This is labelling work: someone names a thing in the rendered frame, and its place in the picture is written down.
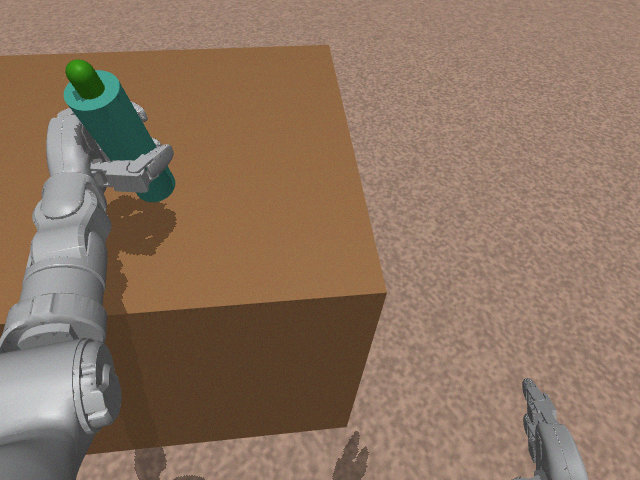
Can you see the left robot arm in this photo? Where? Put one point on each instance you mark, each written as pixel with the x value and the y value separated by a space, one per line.
pixel 58 385

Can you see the left robot hand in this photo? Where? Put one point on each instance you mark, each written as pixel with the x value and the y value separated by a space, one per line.
pixel 71 148

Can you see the right robot hand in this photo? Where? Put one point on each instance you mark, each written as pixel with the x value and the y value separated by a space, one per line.
pixel 550 444

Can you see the bottle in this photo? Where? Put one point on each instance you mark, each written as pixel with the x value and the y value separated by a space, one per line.
pixel 99 101

